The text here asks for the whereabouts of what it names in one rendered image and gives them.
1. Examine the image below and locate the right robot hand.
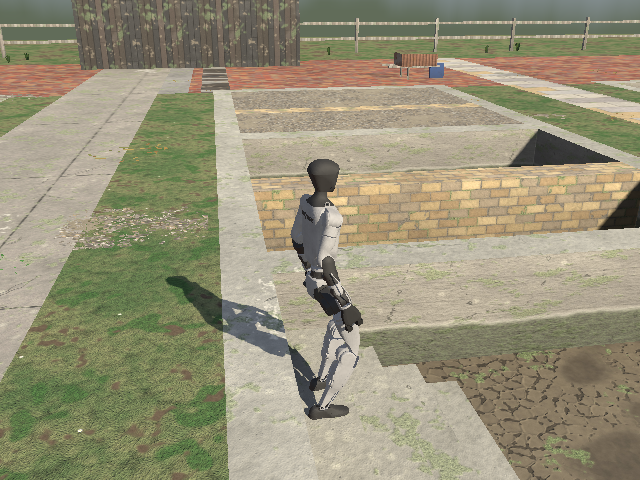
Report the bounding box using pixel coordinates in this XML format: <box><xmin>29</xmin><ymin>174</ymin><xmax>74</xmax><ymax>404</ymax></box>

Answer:
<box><xmin>341</xmin><ymin>304</ymin><xmax>363</xmax><ymax>333</ymax></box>

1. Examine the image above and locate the right robot upper arm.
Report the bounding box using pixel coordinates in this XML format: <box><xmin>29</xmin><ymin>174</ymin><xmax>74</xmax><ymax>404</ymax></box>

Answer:
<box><xmin>316</xmin><ymin>208</ymin><xmax>343</xmax><ymax>269</ymax></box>

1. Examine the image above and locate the robot torso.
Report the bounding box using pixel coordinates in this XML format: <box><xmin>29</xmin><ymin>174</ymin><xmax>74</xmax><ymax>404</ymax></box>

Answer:
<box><xmin>302</xmin><ymin>200</ymin><xmax>341</xmax><ymax>302</ymax></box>

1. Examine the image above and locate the left robot upper arm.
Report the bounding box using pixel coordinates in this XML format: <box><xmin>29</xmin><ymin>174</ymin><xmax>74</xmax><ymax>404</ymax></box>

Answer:
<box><xmin>290</xmin><ymin>194</ymin><xmax>312</xmax><ymax>244</ymax></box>

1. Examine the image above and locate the robot left forearm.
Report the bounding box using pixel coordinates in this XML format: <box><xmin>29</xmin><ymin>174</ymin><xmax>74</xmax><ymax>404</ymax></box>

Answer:
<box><xmin>292</xmin><ymin>239</ymin><xmax>311</xmax><ymax>272</ymax></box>

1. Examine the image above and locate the robot right forearm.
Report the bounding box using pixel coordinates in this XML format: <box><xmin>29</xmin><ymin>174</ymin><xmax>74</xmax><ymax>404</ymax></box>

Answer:
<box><xmin>322</xmin><ymin>256</ymin><xmax>351</xmax><ymax>310</ymax></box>

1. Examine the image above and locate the robot right thigh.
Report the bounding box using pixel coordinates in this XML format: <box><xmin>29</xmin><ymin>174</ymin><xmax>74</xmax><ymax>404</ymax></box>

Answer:
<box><xmin>319</xmin><ymin>287</ymin><xmax>360</xmax><ymax>361</ymax></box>

